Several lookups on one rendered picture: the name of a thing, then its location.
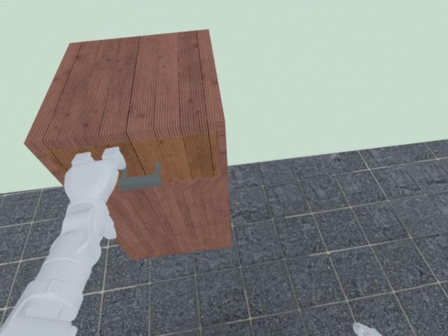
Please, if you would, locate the drawer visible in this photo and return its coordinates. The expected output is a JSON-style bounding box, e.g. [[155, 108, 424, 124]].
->
[[45, 132, 220, 189]]

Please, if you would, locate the robot left upper arm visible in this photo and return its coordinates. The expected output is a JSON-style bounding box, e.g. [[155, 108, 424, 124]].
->
[[3, 314, 78, 336]]

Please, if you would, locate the handle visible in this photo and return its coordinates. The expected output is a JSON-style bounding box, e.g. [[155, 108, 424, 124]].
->
[[118, 162, 162, 191]]

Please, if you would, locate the robot left hand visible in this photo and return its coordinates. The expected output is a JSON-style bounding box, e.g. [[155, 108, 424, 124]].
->
[[64, 147, 126, 239]]

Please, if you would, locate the cabinet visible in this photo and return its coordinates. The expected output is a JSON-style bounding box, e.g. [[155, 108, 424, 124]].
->
[[24, 29, 232, 260]]

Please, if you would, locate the robot left forearm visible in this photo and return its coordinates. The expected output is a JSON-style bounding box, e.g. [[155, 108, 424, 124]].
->
[[0, 198, 108, 336]]

